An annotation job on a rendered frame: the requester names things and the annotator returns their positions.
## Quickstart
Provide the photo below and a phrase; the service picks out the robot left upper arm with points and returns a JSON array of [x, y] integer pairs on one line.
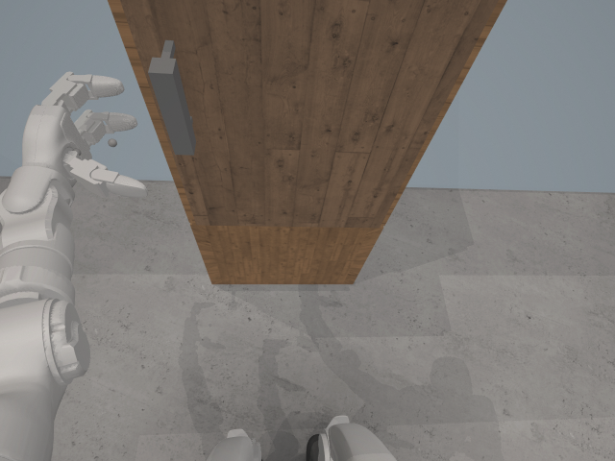
[[42, 349]]

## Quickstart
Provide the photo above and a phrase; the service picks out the robot left thigh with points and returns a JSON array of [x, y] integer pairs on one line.
[[238, 448]]

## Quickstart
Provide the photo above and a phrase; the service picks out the cupboard door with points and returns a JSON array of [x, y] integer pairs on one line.
[[306, 113]]

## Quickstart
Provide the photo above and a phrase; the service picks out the robot right shin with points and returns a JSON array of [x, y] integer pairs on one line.
[[335, 421]]

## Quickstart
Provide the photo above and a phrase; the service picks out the left robot forearm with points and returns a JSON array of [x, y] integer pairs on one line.
[[36, 245]]

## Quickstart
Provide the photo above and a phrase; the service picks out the handle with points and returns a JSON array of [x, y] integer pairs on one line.
[[167, 84]]

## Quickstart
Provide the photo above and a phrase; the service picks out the left robot hand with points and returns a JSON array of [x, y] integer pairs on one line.
[[50, 135]]

